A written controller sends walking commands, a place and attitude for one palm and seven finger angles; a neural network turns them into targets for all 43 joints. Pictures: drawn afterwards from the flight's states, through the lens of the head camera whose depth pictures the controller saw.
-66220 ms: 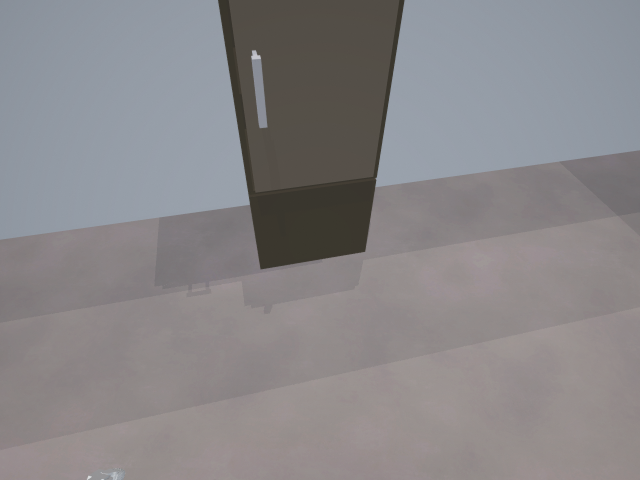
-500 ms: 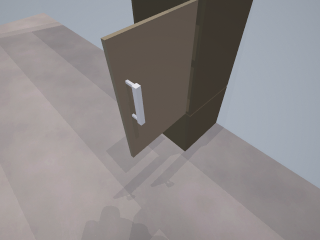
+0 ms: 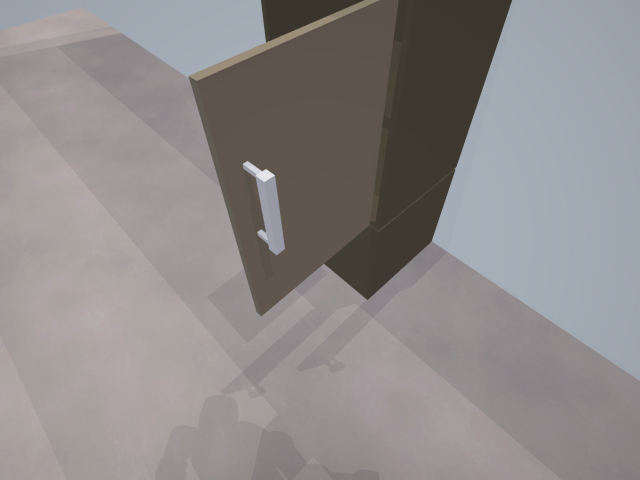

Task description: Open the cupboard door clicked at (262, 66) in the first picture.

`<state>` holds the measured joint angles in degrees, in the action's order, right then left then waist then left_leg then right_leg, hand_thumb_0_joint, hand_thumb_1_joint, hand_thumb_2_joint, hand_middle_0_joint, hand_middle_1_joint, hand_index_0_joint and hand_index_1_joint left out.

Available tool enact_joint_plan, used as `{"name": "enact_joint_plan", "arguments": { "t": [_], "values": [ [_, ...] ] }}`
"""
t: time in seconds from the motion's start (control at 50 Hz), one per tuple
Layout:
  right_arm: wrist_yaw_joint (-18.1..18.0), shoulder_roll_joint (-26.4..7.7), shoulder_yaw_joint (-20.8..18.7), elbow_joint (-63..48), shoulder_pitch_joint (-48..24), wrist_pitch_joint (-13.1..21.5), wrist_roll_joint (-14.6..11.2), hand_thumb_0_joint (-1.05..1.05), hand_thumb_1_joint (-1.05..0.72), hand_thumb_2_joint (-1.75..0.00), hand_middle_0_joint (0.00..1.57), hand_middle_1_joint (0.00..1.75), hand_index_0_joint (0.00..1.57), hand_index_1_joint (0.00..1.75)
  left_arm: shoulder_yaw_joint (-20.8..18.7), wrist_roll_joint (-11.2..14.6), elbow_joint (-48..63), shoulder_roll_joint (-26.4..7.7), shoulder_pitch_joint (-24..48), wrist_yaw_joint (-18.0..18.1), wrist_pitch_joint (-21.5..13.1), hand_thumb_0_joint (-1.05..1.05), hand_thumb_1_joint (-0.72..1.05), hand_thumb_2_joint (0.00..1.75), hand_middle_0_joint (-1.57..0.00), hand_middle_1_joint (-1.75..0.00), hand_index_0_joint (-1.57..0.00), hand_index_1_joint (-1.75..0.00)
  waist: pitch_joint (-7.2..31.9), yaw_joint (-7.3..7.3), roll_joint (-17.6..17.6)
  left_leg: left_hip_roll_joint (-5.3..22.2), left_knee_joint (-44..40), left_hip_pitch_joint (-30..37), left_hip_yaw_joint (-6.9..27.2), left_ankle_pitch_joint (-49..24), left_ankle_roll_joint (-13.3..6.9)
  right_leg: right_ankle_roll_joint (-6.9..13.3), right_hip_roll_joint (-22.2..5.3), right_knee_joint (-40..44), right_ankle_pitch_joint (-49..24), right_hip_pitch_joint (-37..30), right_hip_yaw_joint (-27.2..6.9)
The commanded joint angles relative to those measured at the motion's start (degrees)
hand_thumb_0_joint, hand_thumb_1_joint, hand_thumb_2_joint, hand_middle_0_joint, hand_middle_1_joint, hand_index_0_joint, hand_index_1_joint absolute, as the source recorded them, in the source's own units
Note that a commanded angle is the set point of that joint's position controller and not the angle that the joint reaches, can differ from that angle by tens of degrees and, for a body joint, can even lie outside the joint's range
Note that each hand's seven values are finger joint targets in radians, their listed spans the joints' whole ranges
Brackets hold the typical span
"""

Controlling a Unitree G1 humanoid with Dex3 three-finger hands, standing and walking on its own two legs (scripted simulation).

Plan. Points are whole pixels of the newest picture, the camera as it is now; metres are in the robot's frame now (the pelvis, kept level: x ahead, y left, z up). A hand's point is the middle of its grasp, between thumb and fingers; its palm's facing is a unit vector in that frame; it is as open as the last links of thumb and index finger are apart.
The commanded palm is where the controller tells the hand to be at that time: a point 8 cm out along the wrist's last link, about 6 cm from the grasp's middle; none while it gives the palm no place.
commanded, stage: look to check the result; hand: left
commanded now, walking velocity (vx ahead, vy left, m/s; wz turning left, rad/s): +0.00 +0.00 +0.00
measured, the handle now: (264, 210) +0.52 +0.13 +0.00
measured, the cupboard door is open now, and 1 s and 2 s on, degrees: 92 92 92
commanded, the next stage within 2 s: stand and wait in 0.20 s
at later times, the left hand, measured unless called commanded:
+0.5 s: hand out of the picture +0.08 +0.22 -0.16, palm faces -0.02 -0.96 -0.29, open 7.4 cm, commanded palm none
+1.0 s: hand out of the picture +0.07 +0.22 -0.17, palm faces -0.02 -0.96 -0.29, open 7.4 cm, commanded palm none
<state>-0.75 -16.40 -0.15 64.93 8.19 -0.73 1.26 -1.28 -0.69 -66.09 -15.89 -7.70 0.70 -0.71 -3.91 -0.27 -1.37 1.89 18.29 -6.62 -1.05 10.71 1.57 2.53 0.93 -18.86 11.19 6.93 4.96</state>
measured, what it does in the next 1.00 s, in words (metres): stands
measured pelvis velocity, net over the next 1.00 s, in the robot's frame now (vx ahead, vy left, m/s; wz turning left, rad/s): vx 0.02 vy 0.00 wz -0.02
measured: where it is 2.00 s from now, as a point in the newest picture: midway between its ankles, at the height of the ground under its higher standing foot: outside the picture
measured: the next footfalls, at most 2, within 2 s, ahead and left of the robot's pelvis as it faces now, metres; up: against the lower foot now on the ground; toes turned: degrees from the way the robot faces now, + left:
none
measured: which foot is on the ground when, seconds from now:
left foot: down 0.00-1.00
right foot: down 0.00-1.00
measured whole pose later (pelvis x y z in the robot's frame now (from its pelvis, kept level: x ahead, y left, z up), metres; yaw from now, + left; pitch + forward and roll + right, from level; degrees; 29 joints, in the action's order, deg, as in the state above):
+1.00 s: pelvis +0.02 +0.00 +0.00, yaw -1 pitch -1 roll +0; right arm -1.1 -14.8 0.0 65.2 9.5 -0.4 1.2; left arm -0.9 -0.6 -65.6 -14.8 -8.4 0.9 -1.0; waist -2.9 -0.5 -0.8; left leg 2.0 17.4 -4.7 -2.0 11.8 1.4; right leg 2.2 1.0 -18.1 12.0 5.4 4.0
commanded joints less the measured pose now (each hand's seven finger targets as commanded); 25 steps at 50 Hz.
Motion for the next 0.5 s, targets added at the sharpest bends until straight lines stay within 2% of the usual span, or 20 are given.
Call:
{"name": "enact_joint_plan", "arguments": {
  "t": [0.0,0.14,0.28,0.34,0.38,0.48],
  "values": [
    [-0.7,-8.4,-1.6,-2.6,0.4,1.1,-0.1,0.0,-0.9,-0.9,0.2,0.3,0.2,0.3,-1.4,0.3,3.0,-10.1,1.0,0.8,-1.4,0.0,0.9,0.9,-0.2,-0.3,-0.2,-0.3,4.9,-0.29,0.9,5.0,-1.7,1.5,3.7,-9.4,-2.3,0.4,-8.6,3.3,-13.0,-1.6,-7.3],
    [-0.8,-8.2,-1.4,-2.5,0.4,1.3,-0.1,0.0,-0.9,-0.9,0.2,0.3,0.2,0.3,-1.3,0.3,2.9,-9.8,0.5,0.8,-1.5,0.0,0.9,0.9,-0.2,-0.3,-0.2,-0.3,5.5,-0.23,1.0,5.1,-1.9,2.2,3.6,-10.7,-2.4,0.5,-8.5,3.2,-14.5,-2.3,-7.4],
    [-0.7,-7.7,-1.5,-2.4,0.9,1.2,-0.1,0.0,-0.9,-0.9,0.2,0.3,0.2,0.3,-1.4,0.3,3.1,-9.5,0.5,0.9,-1.5,0.0,0.9,0.9,-0.2,-0.3,-0.2,-0.3,4.2,-0.27,1.8,5.0,-2.2,1.5,3.5,-9.3,-2.2,0.3,-8.3,3.5,-13.4,-1.9,-7.5],
    [-0.8,-7.7,-1.5,-2.4,0.9,1.4,-0.1,0.0,-0.9,-0.9,0.2,0.3,0.2,0.3,-1.4,0.3,3.3,-9.3,0.4,0.9,-1.5,0.0,0.9,0.9,-0.2,-0.3,-0.2,-0.3,4.6,-0.15,0.5,5.1,-2.1,1.8,3.4,-10.7,-2.2,0.5,-8.4,3.1,-15.0,-2.2,-7.6],
    [-0.8,-7.4,-1.6,-2.4,1.2,1.4,-0.1,0.0,-0.9,-0.9,0.2,0.3,0.2,0.3,-1.5,0.3,3.4,-9.3,0.2,0.9,-1.6,0.0,0.9,0.9,-0.2,-0.3,-0.2,-0.3,4.9,-0.16,1.6,5.1,-2.0,1.9,3.2,-10.7,-2.2,0.3,-8.4,3.1,-15.6,-2.6,-7.3],
    [-0.9,-7.3,-1.5,-2.3,1.4,1.4,-0.1,0.0,-0.9,-0.9,0.2,0.3,0.2,0.3,-1.4,0.3,3.4,-9.1,0.1,1.0,-1.5,0.0,0.9,0.9,-0.2,-0.3,-0.2,-0.3,4.4,-0.2,0.9,5.1,-2.0,1.8,3.2,-10.8,-2.2,0.5,-8.4,3.0,-15.6,-2.4,-7.4]
  ]
}}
